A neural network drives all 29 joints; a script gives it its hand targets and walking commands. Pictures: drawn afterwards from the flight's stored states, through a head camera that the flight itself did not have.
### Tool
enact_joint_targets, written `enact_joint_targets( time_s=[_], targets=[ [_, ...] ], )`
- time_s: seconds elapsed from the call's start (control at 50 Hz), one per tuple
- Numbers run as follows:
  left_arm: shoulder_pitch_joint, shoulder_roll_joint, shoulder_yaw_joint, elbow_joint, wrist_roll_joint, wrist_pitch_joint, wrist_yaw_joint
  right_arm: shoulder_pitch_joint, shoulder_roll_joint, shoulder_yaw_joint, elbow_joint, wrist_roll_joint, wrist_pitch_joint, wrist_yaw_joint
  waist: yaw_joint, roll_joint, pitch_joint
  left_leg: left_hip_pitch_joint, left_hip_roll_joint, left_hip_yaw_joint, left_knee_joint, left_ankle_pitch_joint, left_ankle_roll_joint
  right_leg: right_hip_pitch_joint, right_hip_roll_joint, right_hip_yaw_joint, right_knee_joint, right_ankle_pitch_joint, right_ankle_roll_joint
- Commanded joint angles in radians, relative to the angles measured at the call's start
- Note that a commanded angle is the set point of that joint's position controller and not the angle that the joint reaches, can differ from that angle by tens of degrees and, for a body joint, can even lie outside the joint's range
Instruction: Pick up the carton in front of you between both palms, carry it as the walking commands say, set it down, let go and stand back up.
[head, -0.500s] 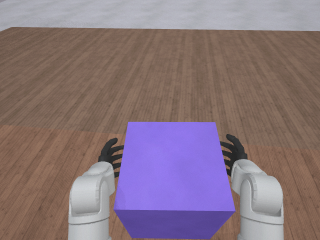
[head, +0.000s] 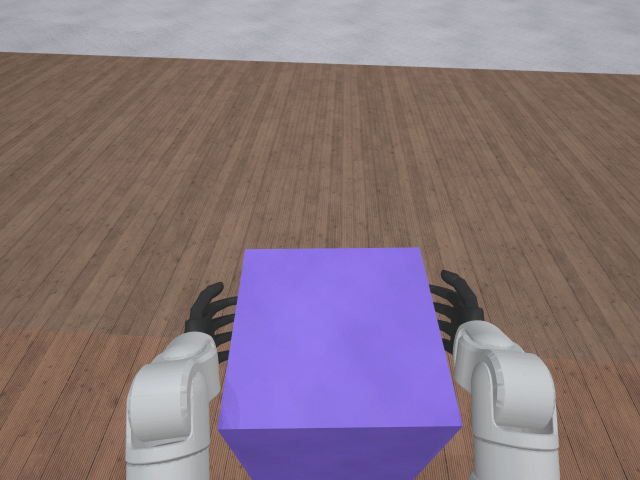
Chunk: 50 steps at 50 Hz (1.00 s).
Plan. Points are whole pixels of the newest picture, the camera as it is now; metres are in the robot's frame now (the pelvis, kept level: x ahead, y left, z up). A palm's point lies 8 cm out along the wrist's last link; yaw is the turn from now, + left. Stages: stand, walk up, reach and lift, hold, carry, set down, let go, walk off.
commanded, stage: carry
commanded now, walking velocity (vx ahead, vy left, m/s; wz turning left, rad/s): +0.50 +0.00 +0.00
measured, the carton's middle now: (333, 371) +0.26 +0.00 +0.00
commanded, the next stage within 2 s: none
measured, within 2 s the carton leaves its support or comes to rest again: neither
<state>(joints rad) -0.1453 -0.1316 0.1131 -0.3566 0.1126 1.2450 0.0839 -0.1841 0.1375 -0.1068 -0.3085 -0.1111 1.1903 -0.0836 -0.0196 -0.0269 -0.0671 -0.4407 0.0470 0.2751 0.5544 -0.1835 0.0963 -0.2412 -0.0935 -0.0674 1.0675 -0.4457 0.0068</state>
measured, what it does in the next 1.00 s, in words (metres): walks ahead: right foot, then left foot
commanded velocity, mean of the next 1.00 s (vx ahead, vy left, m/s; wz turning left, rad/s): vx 0.50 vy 0.00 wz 0.00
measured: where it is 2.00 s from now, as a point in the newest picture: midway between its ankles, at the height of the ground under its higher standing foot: (319, 233)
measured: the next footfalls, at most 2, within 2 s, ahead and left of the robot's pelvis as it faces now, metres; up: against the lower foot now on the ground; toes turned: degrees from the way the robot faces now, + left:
right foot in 0.40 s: +0.46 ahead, -0.11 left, +0.00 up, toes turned -10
left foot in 0.90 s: +0.78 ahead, +0.09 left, -0.01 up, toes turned +10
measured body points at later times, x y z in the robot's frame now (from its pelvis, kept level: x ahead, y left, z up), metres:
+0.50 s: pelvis +0.34 -0.04 +0.00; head +0.36 -0.05 +0.45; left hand +0.61 +0.13 +0.07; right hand +0.64 -0.17 +0.07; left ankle +0.15 +0.07 -0.63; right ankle +0.42 -0.11 -0.72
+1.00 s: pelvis +0.67 +0.01 -0.01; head +0.70 +0.03 +0.44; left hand +1.03 +0.16 +0.08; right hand +1.03 -0.14 +0.10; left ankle +0.75 +0.08 -0.73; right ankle +0.49 -0.11 -0.63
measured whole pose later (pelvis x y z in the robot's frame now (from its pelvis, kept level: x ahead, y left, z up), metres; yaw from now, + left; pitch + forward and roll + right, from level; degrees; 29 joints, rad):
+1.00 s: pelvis +0.67 +0.01 -0.01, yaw +1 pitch +3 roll +0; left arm -0.61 0.02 0.15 0.04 0.04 1.25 0.11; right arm -0.63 0.02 -0.18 0.07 -0.07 1.18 -0.12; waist -0.03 -0.03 -0.01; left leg -0.50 0.02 0.19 0.65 -0.13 0.13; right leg -0.31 -0.03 -0.03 1.20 -0.47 -0.04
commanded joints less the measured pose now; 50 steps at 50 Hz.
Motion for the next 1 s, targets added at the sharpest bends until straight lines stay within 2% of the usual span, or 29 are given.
enact_joint_targets(
  time_s=[0.0,0.02,0.04,0.08,0.2,0.28,0.32,0.34,0.36,0.38,0.4,0.42,0.44,0.48,0.5,0.54,0.66,0.72,0.76,0.8,0.82,0.84,0.86,0.88,0.9,0.92,0.94,0.96,0.98],
  targets=[
    [-0.513,-0.910,-0.738,-0.097,-0.409,-0.035,-0.248,-0.394,0.945,0.710,-0.069,0.419,0.018,0.262,0.001,0.069,-0.310,0.553,0.319,-0.475,-0.302,0.201,0.060,-0.407,-0.039,0.066,0.174,0.111,-0.038],
    [-0.507,-0.930,-0.741,-0.095,-0.409,-0.045,-0.246,-0.405,0.959,0.719,-0.077,0.425,0.010,0.263,0.006,0.083,-0.310,0.513,0.296,-0.404,-0.318,0.183,0.028,-0.376,-0.050,0.059,0.110,0.155,-0.038],
    [-0.494,-0.940,-0.743,-0.092,-0.405,-0.054,-0.242,-0.399,0.963,0.722,-0.083,0.428,0.005,0.266,0.007,0.107,-0.315,0.499,0.280,-0.354,-0.332,0.179,0.017,-0.356,-0.040,0.036,0.067,0.182,-0.033],
    [-0.452,-0.945,-0.748,-0.080,-0.389,-0.069,-0.232,-0.371,0.949,0.724,-0.088,0.430,-0.001,0.272,0.007,0.137,-0.297,0.500,0.257,-0.286,-0.359,0.172,0.017,-0.367,-0.027,-0.001,-0.030,0.216,-0.016],
    [-0.439,-0.890,-0.750,-0.118,-0.376,-0.061,-0.214,-0.327,0.866,0.705,-0.104,0.417,0.009,0.274,0.004,0.165,-0.177,0.533,0.208,-0.159,-0.379,0.274,0.026,-0.416,-0.004,-0.095,-0.372,0.348,0.004],
    [-0.445,-0.842,-0.741,-0.125,-0.391,-0.026,-0.222,-0.305,0.821,0.680,-0.087,0.387,0.034,0.263,-0.001,0.181,-0.097,0.540,0.201,-0.114,-0.367,0.361,0.012,-0.354,0.027,-0.148,-0.526,0.422,-0.025],
    [-0.458,-0.825,-0.734,-0.120,-0.399,-0.012,-0.229,-0.318,0.811,0.677,-0.083,0.379,0.044,0.259,0.003,0.192,-0.092,0.548,0.203,-0.087,-0.310,0.450,-0.008,-0.269,0.036,-0.161,-0.562,0.424,-0.043],
    [-0.455,-0.820,-0.729,-0.113,-0.400,-0.007,-0.232,-0.330,0.808,0.678,-0.084,0.379,0.049,0.257,0.013,0.192,-0.119,0.534,0.193,-0.062,-0.224,0.522,-0.023,-0.170,0.062,-0.185,-0.576,0.398,-0.047],
    [-0.451,-0.821,-0.722,-0.102,-0.398,-0.004,-0.234,-0.340,0.803,0.681,-0.085,0.379,0.053,0.256,0.028,0.163,-0.168,0.486,0.155,-0.016,-0.072,0.558,-0.047,-0.007,0.110,-0.229,-0.610,0.345,-0.050],
    [-0.443,-0.818,-0.713,-0.087,-0.398,-0.003,-0.237,-0.354,0.794,0.683,-0.086,0.380,0.057,0.256,0.046,0.102,-0.236,0.359,0.120,-0.014,0.123,0.455,-0.071,0.203,0.080,-0.178,-0.609,0.280,-0.047],
    [-0.453,-0.799,-0.699,-0.072,-0.385,-0.004,-0.241,-0.373,0.804,0.695,-0.093,0.387,0.065,0.254,0.053,-0.111,-0.329,0.086,0.045,-0.051,0.427,0.188,-0.116,0.436,-0.203,0.256,-0.688,0.086,-0.154],
    [-0.436,-0.828,-0.699,-0.037,-0.392,-0.012,-0.245,-0.397,0.810,0.705,-0.106,0.392,0.066,0.255,0.061,-0.316,-0.361,-0.146,-0.072,-0.134,0.663,-0.259,-0.133,0.537,-0.343,0.604,-0.848,0.137,-0.251],
    [-0.460,-0.857,-0.703,-0.061,-0.409,-0.018,-0.249,-0.416,0.842,0.713,-0.089,0.393,0.057,0.257,0.047,-0.225,-0.332,-0.222,-0.018,-0.244,0.788,-0.285,-0.096,0.516,-0.337,0.519,-0.835,0.295,-0.245],
    [-0.506,-0.929,-0.723,-0.085,-0.426,-0.037,-0.252,-0.433,0.908,0.724,-0.090,0.403,0.034,0.260,0.039,-0.049,-0.322,-0.221,0.064,-0.280,0.762,-0.190,-0.064,0.395,-0.273,0.308,-0.777,0.522,-0.186],
    [-0.527,-0.947,-0.730,-0.094,-0.432,-0.046,-0.252,-0.429,0.933,0.727,-0.085,0.406,0.023,0.259,0.034,-0.027,-0.319,-0.199,0.086,-0.286,0.689,-0.137,-0.063,0.348,-0.248,0.231,-0.786,0.514,-0.154],
    [-0.525,-0.956,-0.740,-0.098,-0.437,-0.060,-0.254,-0.406,0.951,0.737,-0.070,0.398,0.003,0.252,0.030,-0.065,-0.323,-0.166,0.077,-0.247,0.607,-0.081,-0.067,0.306,-0.216,0.138,-0.810,0.476,-0.132],
    [-0.552,-0.857,-0.741,-0.065,-0.437,-0.076,-0.258,-0.446,0.887,0.754,-0.046,0.382,-0.019,0.228,0.044,-0.102,-0.224,-0.254,0.058,-0.159,0.286,0.038,-0.098,0.319,-0.163,0.006,-0.844,0.523,-0.155],
    [-0.654,-0.766,-0.728,-0.038,-0.435,-0.075,-0.241,-0.567,0.803,0.748,-0.035,0.398,-0.012,0.216,0.066,-0.105,-0.177,-0.225,0.028,-0.116,0.125,0.106,-0.082,0.305,-0.135,-0.033,-0.829,0.564,-0.161],
    [-0.741,-0.707,-0.710,0.008,-0.428,-0.068,-0.223,-0.646,0.748,0.722,0.016,0.404,-0.002,0.207,0.068,-0.120,-0.153,-0.178,0.008,-0.097,0.056,0.157,-0.058,0.290,-0.130,-0.046,-0.818,0.585,-0.158],
    [-0.820,-0.676,-0.686,0.074,-0.426,-0.058,-0.207,-0.721,0.710,0.679,0.086,0.411,0.009,0.198,0.059,-0.128,-0.134,-0.129,0.004,-0.102,0.017,0.175,-0.031,0.293,-0.140,-0.049,-0.789,0.601,-0.147],
    [-0.855,-0.669,-0.671,0.111,-0.428,-0.053,-0.200,-0.752,0.698,0.654,0.124,0.413,0.014,0.194,0.048,-0.127,-0.139,-0.088,-0.001,-0.103,0.004,0.157,-0.019,0.297,-0.142,-0.064,-0.741,0.660,-0.137],
    [-0.895,-0.670,-0.656,0.147,-0.432,-0.048,-0.194,-0.785,0.690,0.626,0.165,0.414,0.018,0.191,0.032,-0.120,-0.167,-0.010,-0.022,-0.091,-0.009,0.122,-0.012,0.297,-0.134,-0.087,-0.659,0.748,-0.120],
    [-0.936,-0.676,-0.644,0.178,-0.438,-0.044,-0.188,-0.803,0.687,0.597,0.215,0.412,0.021,0.189,-0.003,-0.080,-0.222,0.142,-0.064,-0.055,-0.059,0.107,-0.016,0.270,-0.098,-0.134,-0.502,0.786,-0.091],
    [-0.978,-0.684,-0.630,0.210,-0.443,-0.039,-0.182,-0.827,0.684,0.567,0.263,0.412,0.023,0.190,-0.039,0.006,-0.303,0.349,-0.059,-0.078,-0.062,0.039,-0.026,0.165,-0.050,-0.150,-0.282,0.666,-0.067],
    [-1.020,-0.712,-0.616,0.238,-0.453,-0.034,-0.176,-0.861,0.670,0.536,0.296,0.415,0.024,0.191,-0.043,0.196,-0.385,0.539,0.193,-0.483,-0.132,-0.159,0.038,-0.077,0.025,-0.125,-0.004,0.391,-0.031],
    [-1.073,-0.741,-0.603,0.262,-0.458,-0.031,-0.170,-0.905,0.696,0.525,0.346,0.429,0.021,0.194,-0.054,0.390,-0.403,0.671,0.335,-0.850,-0.258,-0.135,0.141,-0.355,0.162,-0.032,0.220,-0.042,-0.015],
    [-1.130,-0.777,-0.588,0.275,-0.460,-0.036,-0.163,-0.959,0.749,0.526,0.356,0.457,0.015,0.200,-0.036,0.330,-0.397,0.664,0.335,-0.786,-0.221,0.004,0.172,-0.428,0.116,0.064,0.350,-0.051,-0.052],
    [-1.183,-0.817,-0.580,0.276,-0.467,-0.045,-0.160,-1.020,0.809,0.539,0.347,0.483,0.006,0.207,-0.044,0.231,-0.386,0.615,0.299,-0.689,-0.175,0.171,0.165,-0.456,0.083,0.084,0.367,-0.030,-0.074],
    [-1.227,-0.864,-0.578,0.286,-0.477,-0.054,-0.157,-1.090,0.855,0.538,0.328,0.507,-0.003,0.214,-0.036,0.122,-0.380,0.567,0.280,-0.597,-0.153,0.254,0.138,-0.462,0.051,0.091,0.315,0.021,-0.077]
  ],
)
